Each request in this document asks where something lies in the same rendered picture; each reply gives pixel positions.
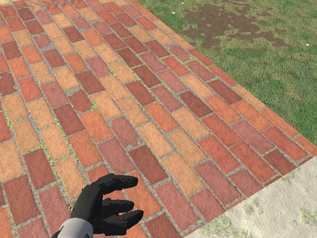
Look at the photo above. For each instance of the robot left forearm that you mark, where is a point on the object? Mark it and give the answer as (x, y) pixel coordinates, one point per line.
(74, 228)

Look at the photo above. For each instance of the robot left hand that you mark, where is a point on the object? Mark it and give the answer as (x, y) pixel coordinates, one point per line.
(103, 214)

